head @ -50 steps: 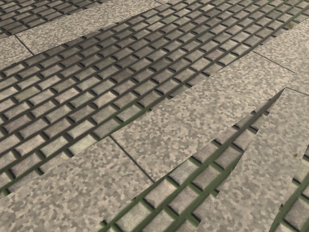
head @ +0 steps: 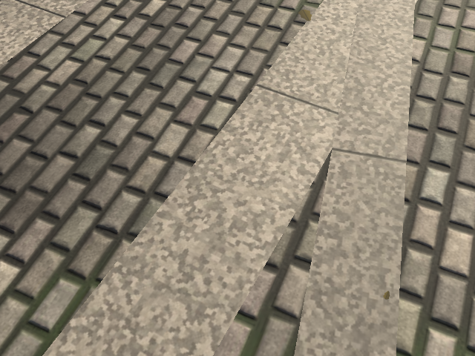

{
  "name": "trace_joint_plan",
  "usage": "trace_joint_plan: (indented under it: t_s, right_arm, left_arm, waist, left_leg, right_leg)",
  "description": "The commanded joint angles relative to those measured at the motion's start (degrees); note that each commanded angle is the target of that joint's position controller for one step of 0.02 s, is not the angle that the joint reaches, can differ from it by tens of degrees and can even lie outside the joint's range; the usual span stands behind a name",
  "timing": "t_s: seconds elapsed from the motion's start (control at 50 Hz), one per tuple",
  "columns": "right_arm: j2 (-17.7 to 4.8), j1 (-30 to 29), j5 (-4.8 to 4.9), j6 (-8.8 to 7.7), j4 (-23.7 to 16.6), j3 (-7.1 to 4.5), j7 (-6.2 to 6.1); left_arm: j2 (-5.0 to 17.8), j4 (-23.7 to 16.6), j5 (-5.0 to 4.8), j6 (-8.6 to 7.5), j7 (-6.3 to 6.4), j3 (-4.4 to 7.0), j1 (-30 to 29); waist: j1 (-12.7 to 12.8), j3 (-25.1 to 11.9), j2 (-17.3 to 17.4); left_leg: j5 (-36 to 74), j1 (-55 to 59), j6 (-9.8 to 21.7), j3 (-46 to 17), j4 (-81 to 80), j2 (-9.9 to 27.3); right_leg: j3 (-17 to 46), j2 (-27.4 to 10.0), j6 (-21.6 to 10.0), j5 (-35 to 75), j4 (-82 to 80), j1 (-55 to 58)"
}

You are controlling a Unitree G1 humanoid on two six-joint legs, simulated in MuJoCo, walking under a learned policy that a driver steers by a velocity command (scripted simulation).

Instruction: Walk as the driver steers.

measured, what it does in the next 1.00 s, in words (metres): walks ahead: left foot, then right foot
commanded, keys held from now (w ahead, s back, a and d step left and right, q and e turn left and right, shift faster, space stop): w+e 0.16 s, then e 0.10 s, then no key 0.74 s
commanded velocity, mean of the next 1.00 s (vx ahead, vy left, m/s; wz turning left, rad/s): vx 0.20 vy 0.00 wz -0.28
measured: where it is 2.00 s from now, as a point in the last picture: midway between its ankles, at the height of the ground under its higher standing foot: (279, 328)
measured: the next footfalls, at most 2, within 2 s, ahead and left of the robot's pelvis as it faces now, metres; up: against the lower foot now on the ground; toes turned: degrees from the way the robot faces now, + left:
left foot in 0.32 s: +0.39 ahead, +0.10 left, +0.00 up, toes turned -14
right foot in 0.68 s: +0.30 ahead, -0.13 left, +0.00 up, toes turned -12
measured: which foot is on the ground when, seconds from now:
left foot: up 0.00-0.30, down 0.32-1.00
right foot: down 0.00-0.34, up 0.36-0.66, down 0.68-1.00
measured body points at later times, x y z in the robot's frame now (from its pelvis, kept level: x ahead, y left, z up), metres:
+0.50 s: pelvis +0.24 +0.03 +0.00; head +0.28 +0.03 +0.45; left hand +0.42 +0.28 -0.11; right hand +0.35 -0.25 -0.09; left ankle +0.35 +0.11 -0.73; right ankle +0.15 -0.09 -0.66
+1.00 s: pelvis +0.30 +0.00 +0.00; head +0.30 -0.01 +0.45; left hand +0.49 +0.20 -0.11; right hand +0.34 -0.28 -0.13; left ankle +0.35 +0.11 -0.73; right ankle +0.26 -0.12 -0.73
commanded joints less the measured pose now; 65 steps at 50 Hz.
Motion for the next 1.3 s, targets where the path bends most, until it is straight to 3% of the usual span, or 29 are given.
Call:
trace_joint_plan:
  t_s: [0.02, 0.06, 0.1, 0.16, 0.24, 0.3, 0.32, 0.34, 0.36, 0.38, 0.4, 0.42, 0.44, 0.48, 0.52, 0.56, 0.6, 0.64, 0.66, 0.68, 0.7, 0.72, 0.74, 0.82, 0.96, 1.3]
  right_arm:
    - [-5.87, -0.27, -0.89, -0.40, -5.25, -1.63, -0.22]
    - [-4.51, -1.50, -1.24, 0.43, -5.47, -1.32, -0.41]
    - [-3.18, -6.09, -1.43, 0.58, -6.67, -0.73, -0.47]
    - [-1.97, -12.24, -0.87, 0.19, -7.95, -0.10, 0.13]
    - [-4.17, -15.30, -0.77, -0.51, -9.53, -0.98, 0.85]
    - [-5.66, -9.47, -1.10, -1.16, -8.00, -1.95, 1.17]
    - [-6.69, -5.70, -2.04, -1.49, -7.36, -2.31, 0.93]
    - [-9.78, 0.66, -3.30, -1.55, -7.26, -2.74, 0.51]
    - [-11.15, 2.89, -3.29, -0.57, -5.92, -3.03, 0.72]
    - [-8.47, 1.90, -0.91, 0.46, -6.61, -2.79, 0.85]
    - [-4.92, -0.87, -0.67, 1.20, -7.91, -1.73, 0.51]
    - [-3.21, -3.72, -1.15, 1.97, -7.98, -0.78, 0.39]
    - [-2.07, -5.92, -1.20, 2.47, -7.86, -0.12, 0.37]
    - [-2.19, -8.45, -1.99, 2.79, -6.74, 0.07, 0.44]
    - [-3.31, -8.91, -1.90, 2.84, -5.79, -0.32, 0.45]
    - [-4.61, -7.64, -1.32, 3.13, -4.75, -0.74, 0.29]
    - [-5.07, -7.32, -0.76, 3.82, -4.27, -0.68, 0.19]
    - [-3.97, -8.03, -0.29, 4.42, -3.99, -0.03, 0.31]
    - [-2.37, -6.44, -0.49, 4.37, -3.20, 0.64, 0.49]
    - [-1.17, -5.30, -1.28, 4.16, -2.84, 1.17, 0.73]
    - [-1.00, -2.40, -1.45, 4.11, -2.64, 1.00, 0.80]
    - [-1.78, -3.92, -1.82, 4.22, -2.09, 0.94, 0.55]
    - [-2.09, -4.53, -1.70, 4.37, -1.91, 0.77, 0.37]
    - [-1.94, -3.41, -1.45, 4.54, -0.32, 0.71, -0.18]
    - [-1.79, -3.60, -0.85, 4.84, 2.14, 0.64, -0.44]
    - [-2.29, -4.41, -0.51, 6.29, 9.43, 0.12, -1.96]
  left_arm:
    - [7.00, -4.59, 0.41, -0.93, 0.70, 1.89, 0.50]
    - [8.05, -4.10, 0.04, -1.22, 1.30, 2.18, 1.14]
    - [9.07, -3.24, -0.34, -1.14, 1.94, 2.50, 2.74]
    - [9.50, -2.12, -0.70, -0.72, 2.38, 2.70, 5.03]
    - [9.51, -0.50, -0.90, 0.72, 3.03, 2.99, 7.91]
    - [8.27, -1.73, -0.57, 1.60, 3.81, 2.81, 4.79]
    - [6.61, -2.58, -0.39, 1.46, 3.75, 2.30, 3.83]
    - [3.46, -4.43, 0.68, 1.19, 3.72, 1.09, 3.68]
    - [1.33, -2.99, 0.00, 0.96, 3.27, 0.21, 17.33]
    - [7.82, -0.88, -0.39, 1.30, 3.08, 1.14, 19.33]
    - [10.28, -1.43, -0.78, 2.16, 3.26, 1.98, 11.54]
    - [9.82, -2.25, -0.43, 3.05, 3.76, 1.89, 6.91]
    - [9.09, -3.17, 0.19, 3.83, 4.05, 1.85, 4.26]
    - [4.99, -3.04, 0.28, 4.63, 3.90, 0.80, 5.46]
    - [2.37, -2.41, 0.80, 4.16, 3.96, -0.16, 6.09]
    - [2.61, -2.06, 0.83, 3.88, 3.80, -0.34, 5.04]
    - [3.58, -1.82, 0.66, 4.27, 3.56, -0.07, 4.32]
    - [3.17, -1.60, 1.23, 4.66, 3.17, -0.06, 3.25]
    - [3.68, -2.49, 2.03, 4.73, 3.15, -0.08, 1.60]
    - [5.79, -3.73, 2.63, 4.71, 3.38, 0.12, 0.63]
    - [8.61, -3.22, 2.31, 4.73, 3.37, 0.82, -1.63]
    - [5.19, -3.38, 2.30, 4.33, 2.99, 0.20, -2.46]
    - [3.27, -3.16, 2.64, 3.85, 2.81, -0.44, -2.67]
    - [3.47, -2.46, 1.83, 2.24, 2.87, -0.43, -1.07]
    - [2.86, -2.11, 1.47, 2.16, 3.01, -0.45, -0.30]
    - [1.86, 3.50, 1.24, 1.86, 3.38, -0.20, 1.14]
  waist:
    - [-1.14, -7.17, -3.69]
    - [-1.47, -6.04, -3.13]
    - [-0.13, -4.58, -3.21]
    - [2.44, -3.92, -5.42]
    - [3.26, -4.00, -6.87]
    - [-0.06, -6.78, -8.43]
    - [-1.92, -9.82, -7.45]
    - [-4.06, -17.82, -0.35]
    - [1.05, -26.66, 16.93]
    - [0.25, -27.20, 11.68]
    - [-1.93, -19.30, 7.03]
    - [-1.68, -14.88, 3.19]
    - [-0.92, -10.78, 2.85]
    - [1.95, -7.68, 5.89]
    - [2.18, -9.25, 7.26]
    - [1.21, -12.06, 7.36]
    - [1.20, -12.43, 6.68]
    - [2.03, -9.76, 6.02]
    - [1.71, -8.17, 4.85]
    - [0.73, -7.40, 1.05]
    - [-3.03, -5.34, -7.31]
    - [-1.59, -4.08, -8.00]
    - [-1.39, -2.55, -7.64]
    - [-1.03, -2.69, -4.72]
    - [-0.77, -4.64, -1.60]
    - [-1.16, -3.21, -1.34]
  left_leg:
    - [3.89, -11.52, -0.97, -2.40, -4.12, 3.29]
    - [7.55, -10.90, -2.48, -1.27, -9.76, 2.41]
    - [14.84, -10.44, -3.45, -0.93, -19.19, 1.19]
    - [24.70, -5.90, -3.47, -0.59, -32.14, -1.76]
    - [25.13, -2.61, -2.04, -1.64, -40.00, -5.03]
    - [25.07, 3.83, 0.81, -1.27, -44.44, -5.09]
    - [32.70, 11.69, 2.66, -1.30, -46.30, -2.88]
    - [51.99, 27.15, 6.55, -10.39, -42.35, 7.81]
    - [61.79, 44.40, 19.52, -30.89, -40.70, 22.58]
    - [42.93, 41.63, 19.72, -35.68, -43.46, 22.37]
    - [34.45, 35.36, 16.92, -27.73, -44.99, 18.24]
    - [29.98, 28.27, 14.76, -22.54, -46.58, 14.99]
    - [28.90, 21.21, 14.12, -19.17, -48.22, 12.85]
    - [30.85, 10.87, 12.34, -11.94, -51.03, 8.20]
    - [39.42, 9.51, 12.90, -7.73, -50.59, 6.92]
    - [40.22, 11.64, 13.82, -7.84, -49.89, 8.22]
    - [29.51, 11.25, 13.39, -8.33, -49.99, 8.60]
    - [12.55, 7.09, 10.62, -7.78, -50.18, 6.52]
    - [4.54, 4.53, 7.53, -7.65, -50.25, 5.02]
    - [-1.92, 1.92, 4.24, -5.87, -47.74, 2.75]
    - [-2.15, 4.58, 1.68, -0.45, -46.44, -1.99]
    - [1.87, 9.51, 0.09, 0.94, -44.31, -2.52]
    - [3.98, 10.51, -0.05, 0.87, -43.68, -2.54]
    - [9.50, 10.82, 1.28, 0.10, -42.71, -1.73]
    - [15.64, 13.18, 0.90, -0.06, -41.02, -1.27]
    - [16.13, 15.53, 0.47, -0.47, -41.78, -0.92]
  right_leg:
    - [20.66, -14.60, -12.62, 13.61, -15.65, 13.87]
    - [16.92, -12.78, -12.08, 16.61, -16.47, 10.31]
    - [14.33, -10.93, -10.55, 16.45, -16.45, 8.62]
    - [13.35, -8.93, -8.17, 10.52, -15.45, 7.47]
    - [17.87, -9.59, -5.66, 16.52, -7.98, 11.80]
    - [20.43, -9.11, -2.92, 20.49, 0.77, 15.44]
    - [18.60, -6.00, -0.73, 21.69, 7.16, 13.96]
    - [14.73, -2.09, 2.09, 6.44, 22.10, 6.23]
    - [12.10, 5.16, 5.76, -33.50, 39.48, -9.18]
    - [13.65, 0.64, 7.00, -30.17, 45.94, -12.83]
    - [11.62, -0.92, 8.09, -25.89, 47.85, -15.53]
    - [9.65, -2.45, 8.49, -22.64, 45.80, -15.15]
    - [9.12, -3.81, 8.80, -20.96, 42.64, -13.48]
    - [6.28, -5.34, 8.70, -18.91, 31.61, -4.76]
    - [3.55, -5.26, 8.83, -17.43, 21.55, 1.15]
    - [3.11, -5.54, 8.57, -11.97, 14.85, 4.77]
    - [2.57, -5.32, 7.75, -6.86, 8.59, 8.57]
    - [1.36, -4.35, 5.92, -0.77, -0.57, 14.13]
    - [3.49, -5.85, 4.60, 1.07, -3.67, 16.31]
    - [8.94, -10.86, 2.62, 3.51, -5.43, 17.99]
    - [10.14, -11.63, 0.31, -6.37, -5.57, 10.39]
    - [9.49, -10.07, 0.39, -14.85, -7.52, 4.85]
    - [8.77, -9.08, 1.55, -16.81, -8.06, 2.90]
    - [7.23, -7.85, 3.30, -4.64, -4.50, 5.38]
    - [6.24, -6.87, 2.96, 3.95, -2.09, 7.92]
    - [4.71, -5.73, 3.27, 5.22, -3.93, 8.68]
Keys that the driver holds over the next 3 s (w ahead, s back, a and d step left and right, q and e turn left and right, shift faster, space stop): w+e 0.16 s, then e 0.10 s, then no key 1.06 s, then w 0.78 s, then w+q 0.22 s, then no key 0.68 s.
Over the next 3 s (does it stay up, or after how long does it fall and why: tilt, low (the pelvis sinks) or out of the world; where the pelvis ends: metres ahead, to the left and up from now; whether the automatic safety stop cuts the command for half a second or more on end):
stays up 0.91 -0.15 0.00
